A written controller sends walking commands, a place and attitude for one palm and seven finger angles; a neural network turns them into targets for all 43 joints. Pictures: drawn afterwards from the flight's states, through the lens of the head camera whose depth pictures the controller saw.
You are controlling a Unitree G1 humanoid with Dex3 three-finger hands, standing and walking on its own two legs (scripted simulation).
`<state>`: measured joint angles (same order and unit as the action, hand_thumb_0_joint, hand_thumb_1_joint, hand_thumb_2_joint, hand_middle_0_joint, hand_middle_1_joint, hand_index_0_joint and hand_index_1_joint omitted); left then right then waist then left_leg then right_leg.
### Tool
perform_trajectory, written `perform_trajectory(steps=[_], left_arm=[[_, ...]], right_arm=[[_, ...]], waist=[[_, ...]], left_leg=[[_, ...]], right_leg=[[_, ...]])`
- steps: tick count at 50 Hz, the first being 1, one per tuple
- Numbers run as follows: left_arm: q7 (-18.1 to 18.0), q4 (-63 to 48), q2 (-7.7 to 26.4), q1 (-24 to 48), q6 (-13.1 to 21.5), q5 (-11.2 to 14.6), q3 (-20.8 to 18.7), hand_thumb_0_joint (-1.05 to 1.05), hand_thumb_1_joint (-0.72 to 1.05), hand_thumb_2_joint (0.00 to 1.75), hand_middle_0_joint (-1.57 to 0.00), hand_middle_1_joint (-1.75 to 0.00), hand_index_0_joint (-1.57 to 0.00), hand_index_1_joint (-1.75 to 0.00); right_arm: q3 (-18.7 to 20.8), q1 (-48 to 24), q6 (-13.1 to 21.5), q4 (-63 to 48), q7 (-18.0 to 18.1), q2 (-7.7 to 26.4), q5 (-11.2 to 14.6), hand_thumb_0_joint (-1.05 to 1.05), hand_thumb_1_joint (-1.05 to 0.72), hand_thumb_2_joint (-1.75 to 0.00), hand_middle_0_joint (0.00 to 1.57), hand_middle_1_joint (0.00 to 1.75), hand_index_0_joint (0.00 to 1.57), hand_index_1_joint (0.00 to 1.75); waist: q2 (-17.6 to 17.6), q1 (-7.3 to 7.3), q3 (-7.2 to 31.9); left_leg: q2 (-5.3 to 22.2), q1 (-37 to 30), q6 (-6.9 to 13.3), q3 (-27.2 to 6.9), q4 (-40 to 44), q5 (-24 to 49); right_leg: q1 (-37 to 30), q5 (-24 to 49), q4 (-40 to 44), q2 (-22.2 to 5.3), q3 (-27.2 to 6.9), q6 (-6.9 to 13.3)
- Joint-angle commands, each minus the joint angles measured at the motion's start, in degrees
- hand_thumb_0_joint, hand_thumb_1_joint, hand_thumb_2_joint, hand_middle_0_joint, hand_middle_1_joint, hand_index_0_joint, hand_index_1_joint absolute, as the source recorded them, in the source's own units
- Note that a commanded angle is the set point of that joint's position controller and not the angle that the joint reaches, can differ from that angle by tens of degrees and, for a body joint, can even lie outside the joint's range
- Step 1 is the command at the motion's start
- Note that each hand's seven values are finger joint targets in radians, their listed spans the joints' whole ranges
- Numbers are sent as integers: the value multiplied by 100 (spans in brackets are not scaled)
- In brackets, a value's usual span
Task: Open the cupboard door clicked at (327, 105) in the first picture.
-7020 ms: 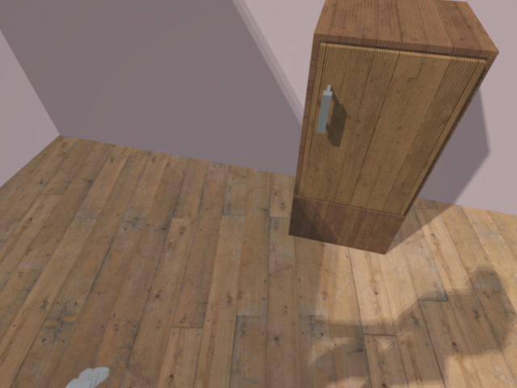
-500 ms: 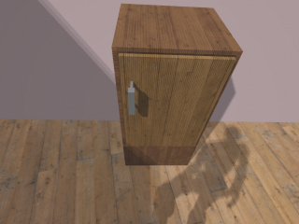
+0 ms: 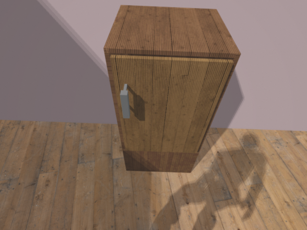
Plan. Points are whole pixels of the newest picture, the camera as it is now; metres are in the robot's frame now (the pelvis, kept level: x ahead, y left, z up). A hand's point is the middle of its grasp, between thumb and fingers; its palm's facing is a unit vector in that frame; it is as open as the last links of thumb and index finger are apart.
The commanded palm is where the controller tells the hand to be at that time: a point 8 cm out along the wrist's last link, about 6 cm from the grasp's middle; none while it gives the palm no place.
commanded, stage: shuffle to correct the standing spot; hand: left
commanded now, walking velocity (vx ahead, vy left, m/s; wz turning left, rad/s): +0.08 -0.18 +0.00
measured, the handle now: (126, 101) +0.57 +0.14 -0.03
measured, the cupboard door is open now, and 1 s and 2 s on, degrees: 0 0 0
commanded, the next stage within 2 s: come to a stop and stand still in 0.20 s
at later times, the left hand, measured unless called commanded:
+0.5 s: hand out of the picture +0.08 +0.11 -0.17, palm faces +0.07 -0.98 -0.17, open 7.3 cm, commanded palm none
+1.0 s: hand out of the picture +0.05 +0.12 -0.18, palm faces +0.14 -0.97 -0.20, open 7.3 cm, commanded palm none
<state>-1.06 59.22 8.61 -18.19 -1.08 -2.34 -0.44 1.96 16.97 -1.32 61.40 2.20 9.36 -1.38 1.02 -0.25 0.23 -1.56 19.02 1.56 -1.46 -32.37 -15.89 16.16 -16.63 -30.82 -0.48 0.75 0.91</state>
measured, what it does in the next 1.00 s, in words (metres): steps on the spot: left foot, then right foot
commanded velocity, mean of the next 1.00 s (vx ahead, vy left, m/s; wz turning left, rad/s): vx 0.01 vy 0.01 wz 0.00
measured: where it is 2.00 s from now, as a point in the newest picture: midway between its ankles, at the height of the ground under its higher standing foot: outside the picture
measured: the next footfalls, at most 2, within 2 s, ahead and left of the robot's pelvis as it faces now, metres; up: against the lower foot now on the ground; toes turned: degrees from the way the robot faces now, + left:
left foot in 0.26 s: +0.06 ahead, +0.05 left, +0.00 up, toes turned +10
right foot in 0.56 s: +0.15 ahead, -0.25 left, +0.00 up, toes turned -2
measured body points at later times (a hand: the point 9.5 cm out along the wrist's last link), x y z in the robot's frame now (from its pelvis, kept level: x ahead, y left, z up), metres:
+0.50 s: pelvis +0.06 -0.07 +0.01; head +0.09 -0.05 +0.46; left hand +0.08 +0.16 -0.16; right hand +0.08 -0.30 -0.14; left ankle +0.02 +0.04 -0.73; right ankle +0.09 -0.23 -0.69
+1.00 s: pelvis +0.02 -0.08 -0.01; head +0.03 -0.05 +0.44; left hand +0.05 +0.17 -0.17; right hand +0.11 -0.32 -0.14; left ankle +0.03 +0.01 -0.73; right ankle +0.07 -0.23 -0.69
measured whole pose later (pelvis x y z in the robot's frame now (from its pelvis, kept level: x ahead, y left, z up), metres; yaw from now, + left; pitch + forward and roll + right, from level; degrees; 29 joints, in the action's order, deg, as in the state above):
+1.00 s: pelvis +0.02 -0.08 -0.01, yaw +5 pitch -1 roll +0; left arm -1.4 56.2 12.7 -13.5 -3.9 -2.1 -3.3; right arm 1.8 13.9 -1.2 54.5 0.9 9.1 -1.6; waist 4.2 0.8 -1.0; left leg -0.4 16.5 2.8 4.8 -34.5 -17.7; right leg 28.7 -22.6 -55.2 -4.1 -0.1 -0.7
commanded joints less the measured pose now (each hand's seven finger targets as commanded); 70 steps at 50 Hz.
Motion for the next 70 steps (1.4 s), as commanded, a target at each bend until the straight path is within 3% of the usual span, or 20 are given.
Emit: perform_trajectory(steps=[1, 8, 11, 13, 14, 20, 26, 29, 34, 42, 43, 45, 50, 59, 61, 62, 63, 65, 67, 70], left_arm=[[-69, -202, 868, -690, 16, 48, -225, 0, 90, 90, -20, -30, -20, -30], [-60, -197, 646, -631, 96, -5, -193, 0, 90, 90, -20, -30, -20, -30], [-13, -195, 565, -577, 25, 78, -184, 0, 90, 90, -20, -30, -20, -30], [68, -371, 245, -648, 30, 97, -127, 0, 90, 90, -20, -30, -20, -30], [78, -546, 582, -291, -13, 4, -186, 0, 90, 90, -20, -30, -20, -30], [109, -323, 139, -174, -51, 73, -201, 0, 90, 90, -20, -30, -20, -30], [27, -235, 440, -300, 131, 110, -235, 0, 90, 90, -20, -30, -20, -30], [-75, -350, 1473, -459, 209, 76, -421, 0, 90, 90, -20, -30, -20, -30], [-178, -505, 1212, 80, 112, 54, -427, 0, 90, 90, -20, -30, -20, -30], [-147, -855, 1438, 690, -35, 24, -524, 0, 90, 90, -20, -30, -20, -30], [-123, -893, 1269, 753, -95, 60, -481, 0, 90, 90, -20, -30, -20, -30], [-101, -1096, 504, 831, -193, 107, -317, 0, 90, 90, -20, -30, -20, -30], [81, -539, 567, 287, -34, 12, -301, 0, 90, 90, -20, -30, -20, -30], [61, -383, 237, 351, 110, 107, -110, 0, 90, 90, -20, -30, -20, -30], [-226, 319, 536, -888, 231, 122, -52, 0, 90, 90, -20, -30, -20, -30], [-184, 10, 846, -710, 334, 100, -37, 0, 90, 90, -20, -30, -20, -30], [-158, -125, 845, -352, 386, 112, -22, 0, 90, 90, -20, -30, -20, -30], [-131, -249, 972, 27, 433, 89, -75, 0, 90, 90, -20, -30, -20, -30], [-182, -142, 709, 207, 464, 174, -86, 0, 90, 90, -20, -30, -20, -30], [-181, -144, 469, 136, 296, 155, -48, 0, 90, 90, -20, -30, -20, -30]], right_arm=[[76, -229, 81, -547, -38, 380, -26, 0, -90, -90, 20, 30, 20, 30], [10, -52, 189, -506, -17, 88, 12, 0, -90, -90, 20, 30, 20, 30], [-17, 684, 300, -230, 75, 178, 20, 0, -90, -90, 20, 30, 20, 30], [190, 1264, 318, -169, 191, 1133, -23, 0, -90, -90, 20, 30, 20, 30], [225, 1324, 275, -232, 203, 1266, 3, 0, -90, -90, 20, 30, 20, 30], [-3, 215, 416, -343, 197, 645, -25, 0, -90, -90, 20, 30, 20, 30], [133, 179, 240, -379, 13, 800, 27, 0, -90, -90, 20, 30, 20, 30], [132, 537, 101, -571, -7, 263, 101, 0, -90, -90, 20, 30, 20, 30], [190, -132, -59, -695, -101, 420, 77, 0, -90, -90, 20, 30, 20, 30], [119, 323, -10, -687, -238, 280, 78, 0, -90, -90, 20, 30, 20, 30], [117, 637, 20, -612, -218, 373, 78, 0, -90, -90, 20, 30, 20, 30], [261, 600, 52, -814, -145, 1226, -22, 0, -90, -90, 20, 30, 20, 30], [67, -161, 248, -928, -78, 748, -42, 0, -90, -90, 20, 30, 20, 30], [20, 653, 272, -352, -3, 687, -35, 0, -90, -90, 20, 30, 20, 30], [47, -569, 319, -651, -73, 1028, 103, 0, -90, -90, 20, 30, 20, 30], [-84, -355, 241, -865, -199, 239, 61, 0, -90, -90, 20, 30, 20, 30], [-99, -68, 201, -833, -238, 243, -3, 0, -90, -90, 20, 30, 20, 30], [-114, 427, 203, -658, -308, 82, -3, 0, -90, -90, 20, 30, 20, 30], [-140, 760, 268, -469, -221, 239, 24, 0, -90, -90, 20, 30, 20, 30], [-162, 736, 369, -302, -148, 410, 3, 0, -90, -90, 20, 30, 20, 30]], waist=[[1237, 223, -607], [427, 90, -263], [145, -167, 74], [-1698, -325, 257], [-956, -456, 139], [-1050, 92, -258], [-774, 219, -64], [1214, 197, 549], [1441, 269, 142], [1000, -76, 200], [501, -230, 180], [-2412, -316, -341], [-712, 109, -320], [-671, -139, -278], [-616, 581, -576], [666, 280, -661], [261, -30, -672], [4, -226, 219], [1302, -330, 465], [-884, -136, -165]], left_leg=[[98, 1437, 96, 425, -2160, -1423], [320, 637, -1, 852, -1302, -981], [484, -908, 19, 768, 683, 277], [3044, -2267, 1105, -2459, 1513, 1863], [3452, -2119, 1537, -2533, 1475, 2228], [1767, -732, 749, 166, 1167, 4406], [1180, -541, 240, 455, 294, 2458], [217, 428, -281, 661, -1485, -1814], [327, 1178, -341, 155, -3463, -1606], [65, -884, -288, 729, -236, -325], [98, -1455, -276, 700, 463, -75], [1998, -416, 477, -1969, 2293, -1540], [1564, -176, 769, -1115, 2228, -1095], [1616, -807, 836, -810, 1752, 651], [1218, 86, 254, 154, 128, 580], [431, 649, -34, 415, -613, -933], [427, 458, -85, 336, -1115, -1011], [279, -67, -117, 456, -955, -755], [405, -492, -76, 320, -183, -175], [911, -448, 133, -378, 757, 798]], right_leg=[[130, -2498, 2453, -1627, -2155, 969], [-274, 1353, 1335, -1041, -766, 1194], [24, 1439, 274, -590, -378, 719], [2157, -1473, -2031, 65, 322, 21], [2324, -1580, -2876, -191, -112, 35], [1121, -336, -2388, -311, 73, -217], [-358, 1210, 283, -180, 613, -319], [-1172, 5093, 531, -2381, -1404, 787], [-669, 4221, 650, -2153, -965, 1001], [898, -24, 774, -1650, -736, 508], [1369, -853, 378, -1309, -475, 279], [2047, -1831, -1973, -118, 341, -300], [1661, -178, -3374, -295, -123, -127], [360, -852, -414, -123, 216, -125], [-281, 570, 651, -572, -437, 55], [46, -813, 1685, -1113, -1624, 255], [356, -990, 1874, -1481, -1804, 645], [-57, -412, 1516, -1130, -1093, 783], [-282, 768, 842, -896, -767, 624], [56, -206, 111, -261, -242, 233]])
